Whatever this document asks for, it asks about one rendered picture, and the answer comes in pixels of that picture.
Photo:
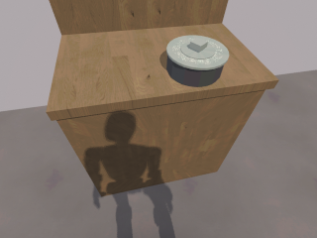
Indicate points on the pot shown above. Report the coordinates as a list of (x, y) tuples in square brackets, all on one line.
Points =
[(192, 77)]

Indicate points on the table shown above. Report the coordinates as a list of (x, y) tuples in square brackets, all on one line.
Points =
[(130, 124)]

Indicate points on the knob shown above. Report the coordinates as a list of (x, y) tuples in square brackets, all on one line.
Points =
[(198, 44)]

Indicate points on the lid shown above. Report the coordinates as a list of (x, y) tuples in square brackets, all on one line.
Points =
[(213, 56)]

